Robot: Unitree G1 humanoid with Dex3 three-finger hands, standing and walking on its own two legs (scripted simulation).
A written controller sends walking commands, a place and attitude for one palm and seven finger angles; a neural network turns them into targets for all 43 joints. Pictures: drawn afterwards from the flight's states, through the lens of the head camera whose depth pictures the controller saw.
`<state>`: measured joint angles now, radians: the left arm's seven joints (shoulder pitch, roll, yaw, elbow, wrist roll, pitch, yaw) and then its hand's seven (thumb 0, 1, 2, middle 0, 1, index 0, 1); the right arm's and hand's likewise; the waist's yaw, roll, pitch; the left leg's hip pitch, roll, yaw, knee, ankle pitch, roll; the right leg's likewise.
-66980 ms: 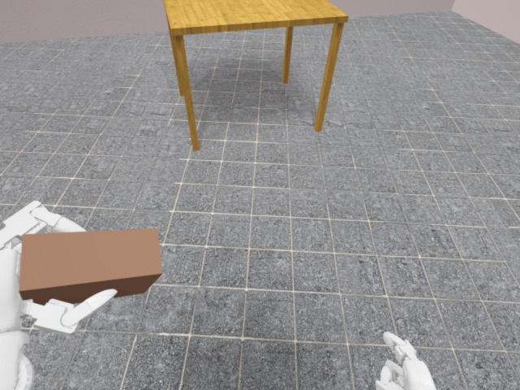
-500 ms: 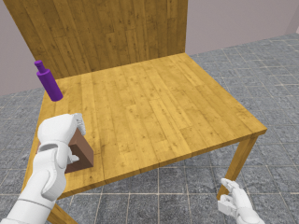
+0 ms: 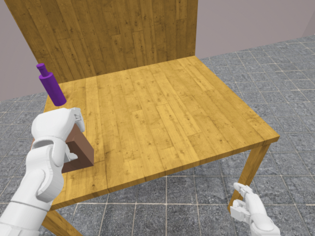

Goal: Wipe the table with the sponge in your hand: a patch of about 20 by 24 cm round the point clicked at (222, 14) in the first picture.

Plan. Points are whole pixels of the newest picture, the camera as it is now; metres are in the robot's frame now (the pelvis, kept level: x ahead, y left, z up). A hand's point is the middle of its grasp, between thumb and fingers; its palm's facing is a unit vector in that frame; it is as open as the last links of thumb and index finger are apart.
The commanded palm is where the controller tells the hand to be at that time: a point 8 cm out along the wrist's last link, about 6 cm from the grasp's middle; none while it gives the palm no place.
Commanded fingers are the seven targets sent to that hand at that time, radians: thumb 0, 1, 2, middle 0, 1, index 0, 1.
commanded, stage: lift the sponge slowly off the table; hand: left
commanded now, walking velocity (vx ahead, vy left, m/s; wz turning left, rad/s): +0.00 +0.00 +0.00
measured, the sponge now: (70, 154) +0.28 +0.29 +0.07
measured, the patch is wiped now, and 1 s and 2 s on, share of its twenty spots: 1.00 1.00 1.00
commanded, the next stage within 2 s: bring the sponge back beside the body in 0.20 s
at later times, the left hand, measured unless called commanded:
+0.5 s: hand (63, 139) +0.28 +0.28 +0.14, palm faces +0.08 -0.07 -0.99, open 9.5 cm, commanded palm +0.24 +0.28 +0.21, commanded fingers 0.00 0.10 1.30 -1.20 -1.60 -1.20 -1.60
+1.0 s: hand (55, 157) +0.23 +0.28 +0.13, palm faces +0.09 -0.12 -0.99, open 9.6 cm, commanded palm +0.19 +0.28 +0.20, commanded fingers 0.00 0.10 1.30 -1.20 -1.60 -1.20 -1.60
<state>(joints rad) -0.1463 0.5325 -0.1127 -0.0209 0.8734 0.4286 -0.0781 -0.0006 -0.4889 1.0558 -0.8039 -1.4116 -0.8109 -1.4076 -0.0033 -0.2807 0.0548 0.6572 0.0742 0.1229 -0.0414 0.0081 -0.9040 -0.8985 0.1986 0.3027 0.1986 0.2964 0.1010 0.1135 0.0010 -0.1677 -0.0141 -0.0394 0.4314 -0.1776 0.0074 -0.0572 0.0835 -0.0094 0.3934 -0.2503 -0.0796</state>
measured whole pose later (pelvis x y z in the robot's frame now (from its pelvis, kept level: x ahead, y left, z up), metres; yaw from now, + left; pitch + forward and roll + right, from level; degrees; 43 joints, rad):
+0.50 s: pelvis +0.00 +0.00 +0.00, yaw -1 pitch -5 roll +0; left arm -0.09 0.56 -0.06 -0.06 0.85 0.41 -0.09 0.00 -0.49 1.06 -0.80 -1.41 -0.81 -1.41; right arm 0.02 -0.29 0.05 0.65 0.07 0.13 -0.04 0.01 -0.90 -0.90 0.20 0.30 0.20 0.30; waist 0.10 0.11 0.00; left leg -0.18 0.00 -0.03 0.46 -0.19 0.00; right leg -0.07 0.09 0.00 0.42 -0.26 -0.09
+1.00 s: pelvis -0.01 +0.01 +0.00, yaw +0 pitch -6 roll +0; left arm 0.08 0.53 -0.06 -0.21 0.84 0.44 -0.07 0.00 -0.49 1.06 -0.80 -1.41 -0.81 -1.41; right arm -0.02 -0.27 0.06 0.64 0.06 0.12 -0.03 0.01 -0.90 -0.90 0.20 0.30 0.20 0.30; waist 0.12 0.12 0.00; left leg -0.18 -0.01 -0.03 0.46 -0.18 0.01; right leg -0.07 0.08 0.00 0.42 -0.25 -0.07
